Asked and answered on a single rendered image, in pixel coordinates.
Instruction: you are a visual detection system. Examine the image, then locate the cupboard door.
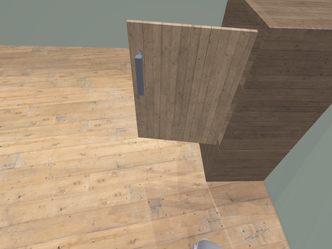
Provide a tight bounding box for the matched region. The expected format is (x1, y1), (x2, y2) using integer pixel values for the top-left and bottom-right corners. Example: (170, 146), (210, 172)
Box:
(127, 20), (258, 145)

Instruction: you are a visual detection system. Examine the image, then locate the handle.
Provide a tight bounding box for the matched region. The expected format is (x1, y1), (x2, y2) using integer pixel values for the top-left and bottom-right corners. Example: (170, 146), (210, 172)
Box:
(135, 50), (144, 95)

